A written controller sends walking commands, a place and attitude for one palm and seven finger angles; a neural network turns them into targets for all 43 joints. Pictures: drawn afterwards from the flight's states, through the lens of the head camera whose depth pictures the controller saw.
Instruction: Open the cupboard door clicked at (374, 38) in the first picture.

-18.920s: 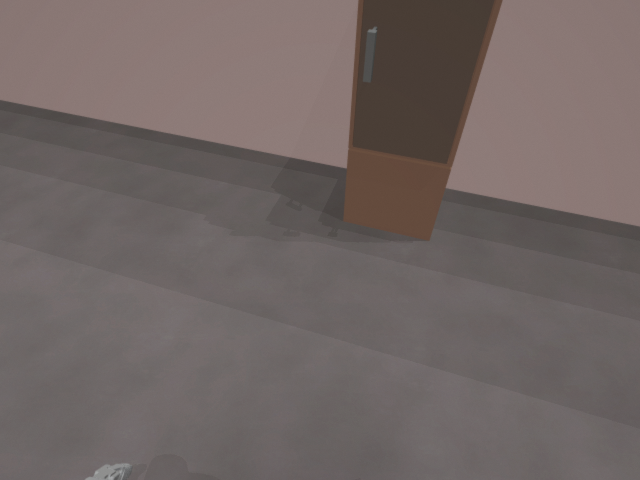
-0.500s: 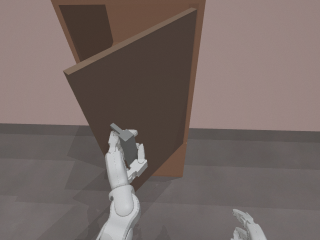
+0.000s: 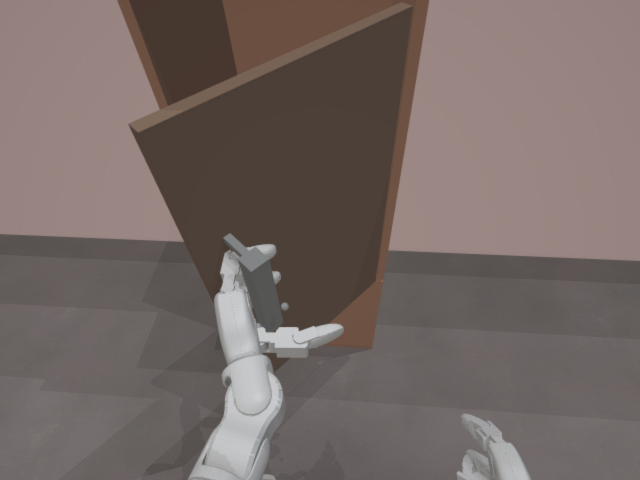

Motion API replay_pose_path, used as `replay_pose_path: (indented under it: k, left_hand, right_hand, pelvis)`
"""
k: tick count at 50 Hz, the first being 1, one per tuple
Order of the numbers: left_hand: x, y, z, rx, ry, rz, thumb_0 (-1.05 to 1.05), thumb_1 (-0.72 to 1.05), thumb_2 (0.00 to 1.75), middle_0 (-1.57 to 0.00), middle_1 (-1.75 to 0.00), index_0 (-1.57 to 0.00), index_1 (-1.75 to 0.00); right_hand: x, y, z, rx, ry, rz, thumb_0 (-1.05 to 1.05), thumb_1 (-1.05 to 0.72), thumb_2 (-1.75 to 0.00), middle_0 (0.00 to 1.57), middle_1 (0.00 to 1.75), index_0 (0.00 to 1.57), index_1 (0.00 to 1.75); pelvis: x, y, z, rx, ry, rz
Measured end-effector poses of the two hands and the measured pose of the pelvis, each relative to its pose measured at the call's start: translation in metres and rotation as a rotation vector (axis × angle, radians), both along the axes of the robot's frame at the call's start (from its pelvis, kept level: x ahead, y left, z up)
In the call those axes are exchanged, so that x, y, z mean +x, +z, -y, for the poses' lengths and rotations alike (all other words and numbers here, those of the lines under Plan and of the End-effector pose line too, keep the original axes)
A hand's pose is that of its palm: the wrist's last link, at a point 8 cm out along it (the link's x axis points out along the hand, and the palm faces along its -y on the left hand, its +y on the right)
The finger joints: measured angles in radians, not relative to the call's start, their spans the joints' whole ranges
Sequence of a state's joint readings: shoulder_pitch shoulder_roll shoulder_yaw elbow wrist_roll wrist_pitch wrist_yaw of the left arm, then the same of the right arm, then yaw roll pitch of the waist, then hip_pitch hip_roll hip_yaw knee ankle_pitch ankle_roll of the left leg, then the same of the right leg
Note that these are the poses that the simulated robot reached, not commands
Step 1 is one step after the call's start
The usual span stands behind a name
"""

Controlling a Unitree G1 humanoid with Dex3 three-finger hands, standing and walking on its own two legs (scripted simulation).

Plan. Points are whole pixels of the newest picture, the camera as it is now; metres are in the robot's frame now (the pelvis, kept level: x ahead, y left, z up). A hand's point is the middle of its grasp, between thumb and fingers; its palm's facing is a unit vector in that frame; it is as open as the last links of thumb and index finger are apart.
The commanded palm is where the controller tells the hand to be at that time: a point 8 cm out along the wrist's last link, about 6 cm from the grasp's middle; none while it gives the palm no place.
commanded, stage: open thumb and fingers to let go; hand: left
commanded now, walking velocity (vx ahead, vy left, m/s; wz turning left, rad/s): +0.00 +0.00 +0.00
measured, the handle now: (252, 284) +0.35 +0.10 +0.06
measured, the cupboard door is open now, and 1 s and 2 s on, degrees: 48 54 53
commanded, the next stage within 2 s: slide the hand sideways off the handle in 0.28 s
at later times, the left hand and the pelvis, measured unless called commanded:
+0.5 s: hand (291, 335) +0.28 +0.05 +0.06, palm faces -0.03 -0.99 -0.11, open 15.6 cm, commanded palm +0.26 +0.10 +0.06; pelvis -0.02 +0.02 -0.01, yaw +0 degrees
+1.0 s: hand (264, 369) +0.24 +0.07 +0.06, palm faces -0.14 -0.99 -0.02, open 16.2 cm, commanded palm +0.22 +0.14 +0.06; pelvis -0.01 +0.03 -0.01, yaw -2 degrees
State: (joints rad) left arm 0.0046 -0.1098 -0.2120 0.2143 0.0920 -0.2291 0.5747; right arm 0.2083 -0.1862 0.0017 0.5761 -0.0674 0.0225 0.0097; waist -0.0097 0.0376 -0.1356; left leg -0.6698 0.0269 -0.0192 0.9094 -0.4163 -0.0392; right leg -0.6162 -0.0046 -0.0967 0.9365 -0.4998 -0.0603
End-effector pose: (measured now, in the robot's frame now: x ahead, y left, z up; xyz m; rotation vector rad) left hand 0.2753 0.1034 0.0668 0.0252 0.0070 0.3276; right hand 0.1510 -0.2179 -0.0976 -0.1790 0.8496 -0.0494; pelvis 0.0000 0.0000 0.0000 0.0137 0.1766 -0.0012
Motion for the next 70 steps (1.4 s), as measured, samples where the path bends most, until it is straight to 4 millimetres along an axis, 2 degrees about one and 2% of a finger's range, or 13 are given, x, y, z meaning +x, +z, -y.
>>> replay_pose_path:
  k: [7,11,20,22,26,29,34,42,56,70]
  left_hand:
    - [0.000,0.000,-0.001,0.004,-0.013,0.004,-0.01,-0.45,0.32,-0.31,-0.98,-0.28,-0.98]
    - [0.000,0.000,-0.001,0.006,-0.024,0.002,-0.01,-0.48,0.31,-0.29,-0.81,-0.27,-0.82]
    - [-0.008,0.000,0.003,0.007,-0.064,-0.003,-0.01,-0.50,0.30,-0.38,-0.55,-0.32,-0.63]
    - [-0.011,-0.001,0.002,0.029,-0.136,0.008,-0.01,-0.50,0.30,-0.37,-0.51,-0.30,-0.59]
    - [-0.020,-0.001,-0.001,0.107,-0.434,0.042,-0.01,-0.50,0.30,-0.30,-0.42,-0.22,-0.48]
    - [-0.026,0.001,-0.002,0.070,-0.559,0.037,-0.01,-0.50,0.30,-0.25,-0.37,-0.19,-0.41]
    - [-0.029,0.001,-0.007,-0.062,-0.494,0.010,-0.01,-0.50,0.30,-0.19,-0.33,-0.18,-0.35]
    - [-0.040,-0.003,-0.011,-0.021,-0.457,0.049,-0.01,-0.50,0.30,-0.17,-0.31,-0.17,-0.31]
    - [-0.060,-0.002,-0.037,-0.026,-0.443,0.006,-0.01,-0.50,0.30,-0.20,-0.32,-0.20,-0.32]
    - [-0.089,-0.003,-0.071,0.004,-0.381,-0.022,-0.01,-0.50,0.30,-0.19,-0.32,-0.19,-0.32]
  right_hand:
    - [-0.005,-0.001,-0.004,-0.003,-0.007,-0.002,0.01,-0.91,-0.89,0.20,0.30,0.20,0.30]
    - [-0.006,0.000,-0.008,0.001,-0.008,0.007,0.01,-0.91,-0.89,0.20,0.30,0.20,0.30]
    - [-0.005,0.003,-0.018,0.016,0.006,0.043,0.01,-0.91,-0.89,0.20,0.30,0.20,0.30]
    - [-0.006,0.004,-0.019,0.020,0.012,0.048,0.01,-0.91,-0.89,0.20,0.30,0.20,0.30]
    - [-0.012,0.005,-0.018,0.013,0.004,0.057,0.01,-0.91,-0.89,0.20,0.30,0.20,0.30]
    - [-0.018,0.006,-0.015,0.012,-0.025,0.072,0.01,-0.91,-0.89,0.20,0.30,0.20,0.30]
    - [-0.026,0.012,-0.015,0.007,-0.044,0.082,0.01,-0.91,-0.89,0.20,0.30,0.20,0.30]
    - [-0.025,0.017,-0.016,0.004,-0.031,0.098,0.01,-0.91,-0.89,0.20,0.30,0.20,0.30]
    - [-0.003,0.019,-0.020,0.018,-0.029,0.136,0.02,-0.91,-0.89,0.20,0.30,0.20,0.30]
    - [0.014,0.017,-0.008,-0.002,-0.025,0.171,0.01,-0.91,-0.89,0.20,0.30,0.20,0.30]
  pelvis:
    - [-0.003,-0.002,-0.006,-0.006,-0.004,-0.001]
    - [-0.004,-0.003,-0.009,-0.010,-0.005,0.001]
    - [-0.010,-0.004,-0.014,-0.016,-0.007,0.012]
    - [-0.012,-0.004,-0.014,-0.013,-0.004,0.015]
    - [-0.017,-0.005,-0.016,-0.012,-0.003,0.022]
    - [-0.019,-0.004,-0.020,-0.016,-0.007,0.038]
    - [-0.021,0.000,-0.024,-0.011,-0.020,0.052]
    - [-0.019,-0.005,-0.025,-0.008,-0.030,0.030]
    - [-0.006,-0.006,-0.023,-0.012,-0.028,0.017]
    - [0.002,-0.013,-0.016,-0.016,-0.015,-0.007]
